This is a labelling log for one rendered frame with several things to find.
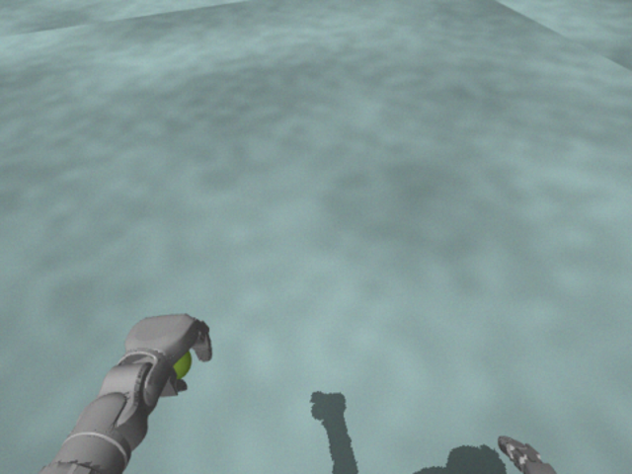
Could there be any left robot arm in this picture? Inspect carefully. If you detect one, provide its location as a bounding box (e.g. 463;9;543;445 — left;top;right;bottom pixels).
38;348;171;474

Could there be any ball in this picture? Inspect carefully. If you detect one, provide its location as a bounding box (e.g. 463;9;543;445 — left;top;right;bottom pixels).
173;351;192;379

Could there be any left robot hand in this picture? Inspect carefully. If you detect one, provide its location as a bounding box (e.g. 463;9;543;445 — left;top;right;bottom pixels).
125;314;212;397

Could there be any right robot hand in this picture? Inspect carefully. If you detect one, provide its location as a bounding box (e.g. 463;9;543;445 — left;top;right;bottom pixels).
498;436;557;474

